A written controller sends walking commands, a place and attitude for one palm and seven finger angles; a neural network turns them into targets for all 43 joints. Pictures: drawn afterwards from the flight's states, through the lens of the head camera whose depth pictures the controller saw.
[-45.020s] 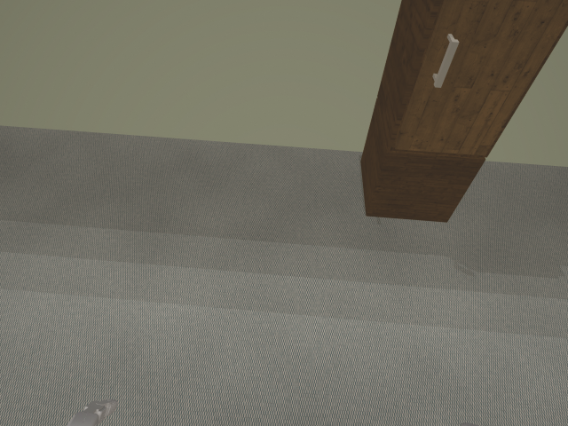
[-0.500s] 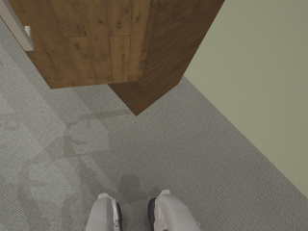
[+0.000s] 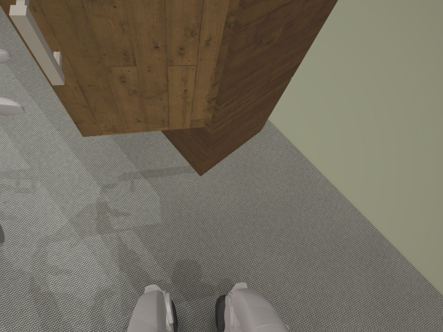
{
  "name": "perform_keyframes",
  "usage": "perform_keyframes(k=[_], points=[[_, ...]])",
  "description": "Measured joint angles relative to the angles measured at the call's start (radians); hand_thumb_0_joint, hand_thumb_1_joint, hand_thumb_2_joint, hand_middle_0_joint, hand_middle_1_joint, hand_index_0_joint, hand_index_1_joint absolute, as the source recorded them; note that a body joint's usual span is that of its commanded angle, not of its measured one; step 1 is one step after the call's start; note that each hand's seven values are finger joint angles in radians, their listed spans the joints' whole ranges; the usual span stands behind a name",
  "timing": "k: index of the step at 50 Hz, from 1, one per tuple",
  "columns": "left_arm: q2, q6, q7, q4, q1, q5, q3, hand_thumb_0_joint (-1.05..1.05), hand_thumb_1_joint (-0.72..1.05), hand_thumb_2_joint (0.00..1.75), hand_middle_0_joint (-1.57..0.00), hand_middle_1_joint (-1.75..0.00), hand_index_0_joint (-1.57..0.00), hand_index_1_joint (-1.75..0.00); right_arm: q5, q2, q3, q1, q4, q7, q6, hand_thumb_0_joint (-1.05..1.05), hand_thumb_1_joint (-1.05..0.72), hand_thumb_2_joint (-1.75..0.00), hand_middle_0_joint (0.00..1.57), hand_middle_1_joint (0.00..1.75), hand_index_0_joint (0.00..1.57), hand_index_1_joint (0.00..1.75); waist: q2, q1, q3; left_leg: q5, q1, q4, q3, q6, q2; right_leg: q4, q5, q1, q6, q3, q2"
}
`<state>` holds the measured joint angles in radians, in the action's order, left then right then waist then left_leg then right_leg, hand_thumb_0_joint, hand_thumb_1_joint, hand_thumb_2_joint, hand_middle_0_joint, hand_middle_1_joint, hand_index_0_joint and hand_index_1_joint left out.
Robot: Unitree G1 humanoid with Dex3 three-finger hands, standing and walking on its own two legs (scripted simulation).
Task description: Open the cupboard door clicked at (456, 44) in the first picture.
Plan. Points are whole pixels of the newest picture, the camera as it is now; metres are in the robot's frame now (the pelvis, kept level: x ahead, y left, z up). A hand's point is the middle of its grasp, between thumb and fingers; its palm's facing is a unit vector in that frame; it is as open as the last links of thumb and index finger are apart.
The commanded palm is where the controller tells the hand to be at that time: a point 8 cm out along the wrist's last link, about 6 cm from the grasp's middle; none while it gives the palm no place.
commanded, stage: move the hooked fingers beside the handle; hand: left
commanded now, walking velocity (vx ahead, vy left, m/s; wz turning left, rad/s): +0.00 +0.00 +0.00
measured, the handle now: (42, 40) +0.58 +0.25 +0.08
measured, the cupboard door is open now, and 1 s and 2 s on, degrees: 59 59 59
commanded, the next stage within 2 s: slide the fingers in behind the handle in 0.40 s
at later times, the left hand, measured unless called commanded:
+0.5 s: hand out of the picture +0.51 +0.31 +0.08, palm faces +0.08 -1.00 +0.01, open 14.0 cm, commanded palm +0.51 +0.34 +0.07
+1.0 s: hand (17, 70) +0.52 +0.27 +0.07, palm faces +0.09 -1.00 -0.01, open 14.0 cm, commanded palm +0.51 +0.30 +0.07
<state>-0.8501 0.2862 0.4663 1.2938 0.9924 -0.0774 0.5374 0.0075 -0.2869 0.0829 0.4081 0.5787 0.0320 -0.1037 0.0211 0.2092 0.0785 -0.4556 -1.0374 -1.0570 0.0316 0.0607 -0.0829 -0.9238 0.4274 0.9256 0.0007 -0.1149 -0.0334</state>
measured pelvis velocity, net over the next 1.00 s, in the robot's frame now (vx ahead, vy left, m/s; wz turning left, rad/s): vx -0.01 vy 0.00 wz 0.00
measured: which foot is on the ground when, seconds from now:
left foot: down 0.00-1.00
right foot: down 0.00-1.00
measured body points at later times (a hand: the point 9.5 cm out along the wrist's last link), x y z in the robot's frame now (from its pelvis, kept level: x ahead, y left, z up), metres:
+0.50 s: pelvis -0.01 +0.01 -0.01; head +0.16 +0.06 +0.40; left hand +0.50 +0.36 +0.08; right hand -0.03 -0.26 -0.09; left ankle +0.01 +0.08 -0.67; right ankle +0.00 -0.13 -0.67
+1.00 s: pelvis -0.01 +0.00 +0.00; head +0.16 +0.04 +0.41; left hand +0.51 +0.33 +0.08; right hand -0.03 -0.27 -0.10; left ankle +0.01 +0.08 -0.67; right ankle +0.00 -0.13 -0.67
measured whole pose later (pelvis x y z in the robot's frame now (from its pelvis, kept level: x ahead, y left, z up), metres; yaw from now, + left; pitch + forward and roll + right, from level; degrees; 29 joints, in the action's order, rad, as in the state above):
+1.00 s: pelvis -0.01 +0.00 +0.00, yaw +0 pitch +25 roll -6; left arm -0.76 0.34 0.37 1.24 1.01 -0.08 0.51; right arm 0.02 -0.28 0.08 0.42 0.61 0.02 -0.09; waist 0.03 0.21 0.07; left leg -0.45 -1.07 -1.08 0.03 0.06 -0.08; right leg -0.95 0.43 0.96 0.00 -0.11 -0.03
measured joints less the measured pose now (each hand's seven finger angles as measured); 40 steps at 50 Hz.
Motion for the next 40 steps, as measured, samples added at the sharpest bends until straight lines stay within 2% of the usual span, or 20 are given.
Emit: perform_keyframes(k=[9,15,25,31,37,40], points=[[-0.040,0.051,-0.003,0.013,0.030,0.009,0.036,-0.01,-0.49,0.30,-0.30,-1.20,-0.30,-1.20,0.004,-0.011,0.001,-0.022,0.002,0.007,0.027,0.00,-0.91,-0.90,0.21,0.30,0.21,0.30,-0.010,0.012,-0.015,-0.006,-0.048,-0.041,-0.006,0.001,-0.005,-0.040,0.006,0.047,-0.001,-0.004,-0.002],[-0.061,0.027,0.029,0.016,0.050,0.004,0.022,-0.01,-0.49,0.30,-0.30,-1.20,-0.30,-1.20,0.000,-0.014,0.006,-0.015,0.009,0.011,0.016,0.00,-0.91,-0.90,0.21,0.30,0.21,0.30,-0.007,0.010,-0.021,-0.004,-0.074,-0.053,-0.010,0.004,-0.002,-0.048,0.005,0.068,0.002,-0.009,0.000],[-0.008,0.024,0.011,-0.036,0.049,-0.008,0.007,-0.01,-0.50,0.30,-0.30,-1.20,-0.30,-1.20,0.008,0.004,0.006,0.003,0.027,0.001,0.007,0.00,-0.91,-0.90,0.21,0.30,0.21,0.30,-0.001,0.008,-0.008,0.000,-0.072,-0.046,-0.013,0.007,0.003,-0.037,-0.001,0.062,0.006,-0.010,0.004],[0.000,-0.007,-0.022,-0.005,0.049,0.011,-0.018,-0.01,-0.50,0.30,-0.30,-1.20,-0.30,-1.20,0.007,0.006,0.012,0.011,0.011,0.000,0.008,0.00,-0.91,-0.90,0.21,0.30,0.21,0.30,0.007,0.015,-0.009,0.005,-0.054,-0.032,-0.006,0.010,0.006,-0.027,-0.006,0.048,0.008,-0.004,0.006],[0.046,0.040,-0.047,-0.041,0.021,-0.002,-0.012,-0.01,-0.50,0.30,-0.30,-1.20,-0.30,-1.20,0.014,0.009,0.005,0.016,0.020,-0.009,0.014,0.00,-0.91,-0.90,0.21,0.30,0.21,0.30,0.007,0.009,-0.005,0.005,-0.040,-0.025,0.002,0.008,0.004,-0.026,-0.006,0.041,0.007,0.004,0.005],[0.055,0.042,-0.055,-0.027,0.027,-0.005,-0.019,-0.01,-0.50,0.30,-0.30,-1.20,-0.30,-1.20,0.011,0.009,0.004,0.014,0.022,-0.011,0.013,0.00,-0.91,-0.90,0.21,0.30,0.21,0.30,0.006,0.010,-0.005,0.004,-0.035,-0.025,0.001,0.007,0.004,-0.028,-0.003,0.036,0.005,0.004,0.005]])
